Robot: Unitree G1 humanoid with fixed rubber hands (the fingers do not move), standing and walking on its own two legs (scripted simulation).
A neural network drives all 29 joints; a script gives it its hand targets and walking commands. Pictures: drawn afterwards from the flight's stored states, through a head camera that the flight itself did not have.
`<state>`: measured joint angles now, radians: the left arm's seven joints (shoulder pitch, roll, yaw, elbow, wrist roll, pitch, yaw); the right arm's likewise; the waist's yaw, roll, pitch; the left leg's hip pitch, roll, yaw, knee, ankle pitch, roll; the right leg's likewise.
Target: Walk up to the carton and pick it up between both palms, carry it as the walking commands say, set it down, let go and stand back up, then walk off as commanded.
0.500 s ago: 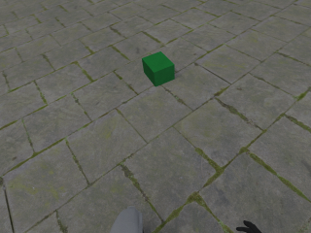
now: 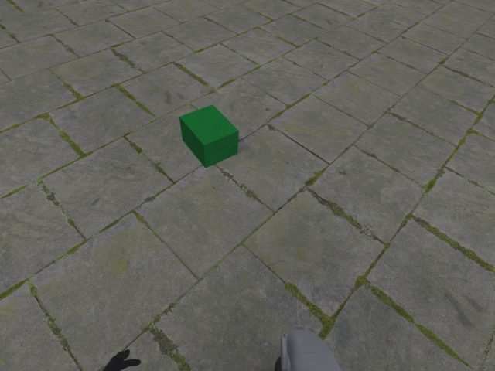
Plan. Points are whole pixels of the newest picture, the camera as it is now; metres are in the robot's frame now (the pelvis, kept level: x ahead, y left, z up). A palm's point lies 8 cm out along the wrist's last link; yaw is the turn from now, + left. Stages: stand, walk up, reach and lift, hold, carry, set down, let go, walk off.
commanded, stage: walk up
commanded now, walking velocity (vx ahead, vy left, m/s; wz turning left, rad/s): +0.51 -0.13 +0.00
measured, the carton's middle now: (209, 135) +1.37 +0.06 -0.70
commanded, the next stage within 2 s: none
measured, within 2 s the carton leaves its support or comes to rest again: neither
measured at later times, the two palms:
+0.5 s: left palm (124, 359) +0.17 +0.20 -0.11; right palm (366, 256) +0.34 -0.30 -0.14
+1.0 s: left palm (124, 178) +0.59 +0.27 -0.14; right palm (329, 218) +0.43 -0.23 -0.11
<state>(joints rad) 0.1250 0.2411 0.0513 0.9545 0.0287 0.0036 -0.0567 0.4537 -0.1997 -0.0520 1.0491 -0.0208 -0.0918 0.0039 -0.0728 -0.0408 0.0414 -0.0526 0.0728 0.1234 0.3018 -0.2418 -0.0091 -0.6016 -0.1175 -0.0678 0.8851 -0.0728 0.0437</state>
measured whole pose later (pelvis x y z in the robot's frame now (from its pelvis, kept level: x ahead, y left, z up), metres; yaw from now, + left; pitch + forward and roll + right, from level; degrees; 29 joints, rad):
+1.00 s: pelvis +0.49 +0.03 +0.00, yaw +0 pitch +0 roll -2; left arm 0.14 0.26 0.06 0.97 0.04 -0.01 -0.05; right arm 0.42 -0.21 -0.05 1.05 -0.02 -0.09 0.01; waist -0.06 -0.04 0.04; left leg -0.09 0.08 0.13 0.33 -0.24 0.00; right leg -0.58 -0.11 -0.06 0.96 -0.13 0.04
